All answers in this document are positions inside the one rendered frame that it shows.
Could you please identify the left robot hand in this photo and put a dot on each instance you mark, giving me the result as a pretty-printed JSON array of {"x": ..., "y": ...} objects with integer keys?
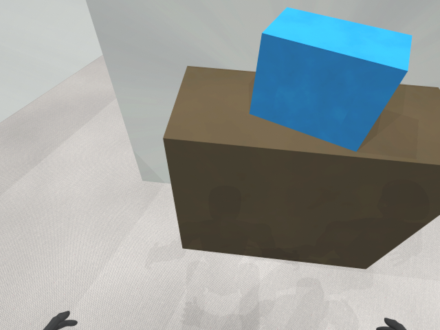
[{"x": 58, "y": 322}]

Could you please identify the carton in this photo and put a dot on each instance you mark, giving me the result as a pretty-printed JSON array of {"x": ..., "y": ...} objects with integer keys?
[{"x": 327, "y": 77}]

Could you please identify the pedestal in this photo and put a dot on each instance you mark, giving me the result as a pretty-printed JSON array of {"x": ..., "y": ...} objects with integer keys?
[{"x": 244, "y": 185}]

